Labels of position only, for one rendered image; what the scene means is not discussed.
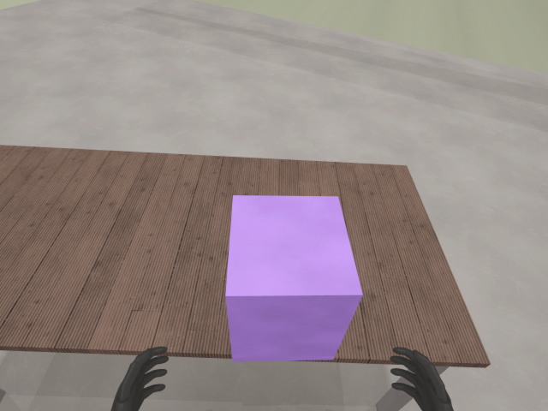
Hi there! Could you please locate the table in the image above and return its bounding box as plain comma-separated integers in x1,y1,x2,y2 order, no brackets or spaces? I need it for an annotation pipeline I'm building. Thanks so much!
0,145,491,411

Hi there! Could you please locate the carton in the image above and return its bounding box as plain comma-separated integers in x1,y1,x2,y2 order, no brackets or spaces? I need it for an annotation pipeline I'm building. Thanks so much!
225,195,363,362

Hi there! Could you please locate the left robot hand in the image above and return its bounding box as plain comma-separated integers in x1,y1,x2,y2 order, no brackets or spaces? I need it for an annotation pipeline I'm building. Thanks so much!
111,347,169,411

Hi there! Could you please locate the right robot hand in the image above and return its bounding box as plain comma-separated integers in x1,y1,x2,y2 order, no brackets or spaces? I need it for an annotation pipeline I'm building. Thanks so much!
390,347,454,411

